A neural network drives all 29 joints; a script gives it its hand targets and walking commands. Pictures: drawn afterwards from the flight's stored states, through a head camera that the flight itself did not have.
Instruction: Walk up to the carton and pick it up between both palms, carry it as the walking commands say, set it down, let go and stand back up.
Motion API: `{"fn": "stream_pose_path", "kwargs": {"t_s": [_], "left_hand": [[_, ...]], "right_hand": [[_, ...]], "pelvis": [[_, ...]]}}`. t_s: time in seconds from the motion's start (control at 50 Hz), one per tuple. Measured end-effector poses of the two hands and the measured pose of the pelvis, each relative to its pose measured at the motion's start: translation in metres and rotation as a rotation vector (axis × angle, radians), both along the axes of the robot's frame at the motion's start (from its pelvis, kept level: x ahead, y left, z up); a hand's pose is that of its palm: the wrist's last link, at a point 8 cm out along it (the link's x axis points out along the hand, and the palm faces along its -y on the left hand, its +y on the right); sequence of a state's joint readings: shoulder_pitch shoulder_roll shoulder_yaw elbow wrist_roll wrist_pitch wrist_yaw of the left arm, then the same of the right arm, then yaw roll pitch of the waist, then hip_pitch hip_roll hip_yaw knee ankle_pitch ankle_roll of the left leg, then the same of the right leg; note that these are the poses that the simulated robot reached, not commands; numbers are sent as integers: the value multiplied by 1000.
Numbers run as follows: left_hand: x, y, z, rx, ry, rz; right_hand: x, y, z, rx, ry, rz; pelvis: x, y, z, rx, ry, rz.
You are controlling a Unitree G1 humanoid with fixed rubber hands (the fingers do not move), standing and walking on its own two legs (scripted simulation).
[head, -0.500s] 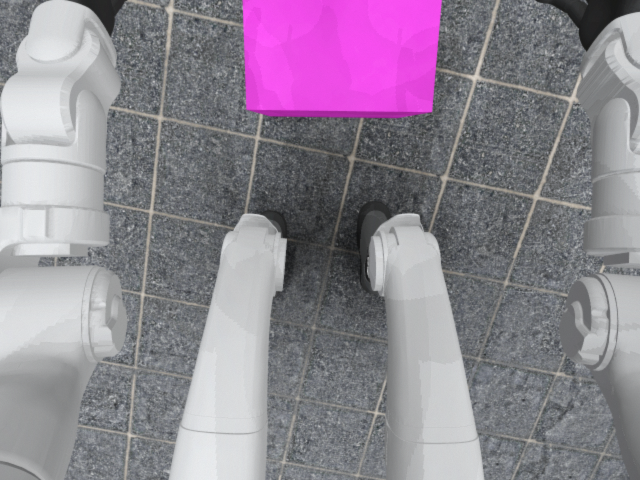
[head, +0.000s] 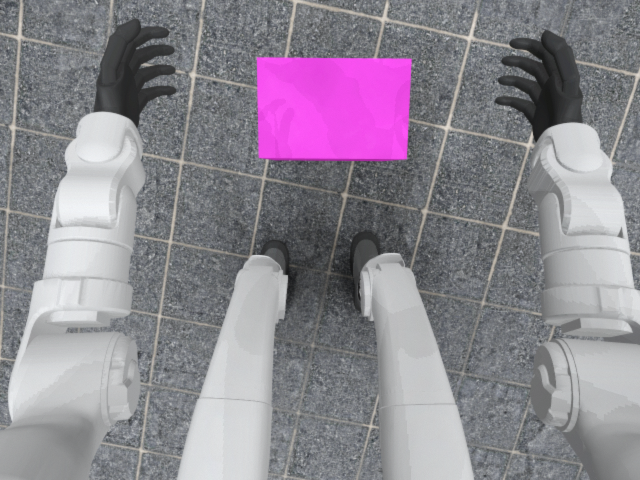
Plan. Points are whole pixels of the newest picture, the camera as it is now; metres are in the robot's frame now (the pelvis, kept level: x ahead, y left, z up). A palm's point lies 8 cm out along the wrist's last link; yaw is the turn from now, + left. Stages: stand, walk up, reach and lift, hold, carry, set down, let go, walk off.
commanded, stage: let go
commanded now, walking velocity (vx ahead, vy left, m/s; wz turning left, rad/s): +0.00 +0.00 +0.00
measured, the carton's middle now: (331, 118) +0.48 -0.01 -0.55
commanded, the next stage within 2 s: stand in 1.08 s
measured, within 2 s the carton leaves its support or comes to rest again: neither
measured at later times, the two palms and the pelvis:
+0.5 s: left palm (17, 287) +0.30 +0.23 -0.01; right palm (618, 302) +0.29 -0.21 -0.02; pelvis +0.07 +0.01 +0.07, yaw -1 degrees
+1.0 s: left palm out of the picture +0.27 +0.23 +0.01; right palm out of the picture +0.26 -0.22 +0.02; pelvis +0.11 +0.01 +0.09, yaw +0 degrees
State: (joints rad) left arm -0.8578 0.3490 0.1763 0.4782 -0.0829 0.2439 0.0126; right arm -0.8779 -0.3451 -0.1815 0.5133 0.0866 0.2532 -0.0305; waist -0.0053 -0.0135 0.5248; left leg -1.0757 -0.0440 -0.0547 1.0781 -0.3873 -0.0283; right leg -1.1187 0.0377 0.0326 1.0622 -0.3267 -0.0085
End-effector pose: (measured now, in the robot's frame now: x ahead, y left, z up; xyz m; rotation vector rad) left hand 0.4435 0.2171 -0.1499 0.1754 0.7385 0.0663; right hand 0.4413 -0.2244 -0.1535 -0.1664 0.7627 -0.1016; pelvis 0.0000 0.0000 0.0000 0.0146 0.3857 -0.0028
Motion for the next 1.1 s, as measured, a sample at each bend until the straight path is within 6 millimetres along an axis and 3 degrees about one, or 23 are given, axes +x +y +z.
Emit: {"fn": "stream_pose_path", "kwargs": {"t_s": [0.12,0.28,0.46,0.66,0.78,1.04,1.1], "left_hand": [[-50,11,23,21,69,-19],[-109,24,73,13,113,2],[-141,19,130,-11,78,8],[-172,14,159,-9,94,-7],[-176,14,164,-11,98,-19],[-172,17,162,-4,105,-22],[-177,28,156,29,108,4]], "right_hand": [[-50,0,23,-20,59,25],[-108,2,70,-18,98,13],[-142,12,125,11,62,8],[-186,2,157,8,87,-2],[-193,-3,166,3,94,-9],[-181,5,170,-1,82,6],[-182,1,166,-37,100,16]], "pelvis": [[13,5,19,-7,-50,-2],[33,11,43,-17,-70,-4],[64,14,69,-13,-189,-6],[99,11,89,-21,-356,-11],[108,10,92,-22,-397,-9],[114,10,90,-27,-443,1],[117,11,90,-29,-410,5]]}}
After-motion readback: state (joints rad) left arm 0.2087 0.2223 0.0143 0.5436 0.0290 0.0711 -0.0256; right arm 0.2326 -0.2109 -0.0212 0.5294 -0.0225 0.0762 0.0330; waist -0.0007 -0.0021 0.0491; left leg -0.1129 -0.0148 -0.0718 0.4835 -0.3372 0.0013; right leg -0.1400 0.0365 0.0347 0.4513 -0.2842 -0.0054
